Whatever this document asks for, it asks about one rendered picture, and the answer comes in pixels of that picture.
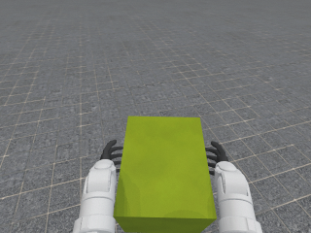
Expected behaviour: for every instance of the robot left forearm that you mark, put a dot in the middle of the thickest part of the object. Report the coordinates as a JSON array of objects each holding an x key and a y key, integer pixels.
[{"x": 98, "y": 198}]

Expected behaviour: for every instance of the carton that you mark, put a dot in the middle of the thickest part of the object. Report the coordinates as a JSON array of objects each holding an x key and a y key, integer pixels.
[{"x": 164, "y": 182}]

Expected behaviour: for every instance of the right robot hand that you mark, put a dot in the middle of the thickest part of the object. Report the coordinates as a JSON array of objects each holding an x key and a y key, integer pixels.
[{"x": 220, "y": 156}]

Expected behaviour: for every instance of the left robot hand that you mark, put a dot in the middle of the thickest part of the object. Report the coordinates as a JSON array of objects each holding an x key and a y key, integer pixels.
[{"x": 107, "y": 153}]

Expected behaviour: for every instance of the robot right forearm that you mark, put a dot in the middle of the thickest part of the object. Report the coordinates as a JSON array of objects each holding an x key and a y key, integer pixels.
[{"x": 235, "y": 202}]

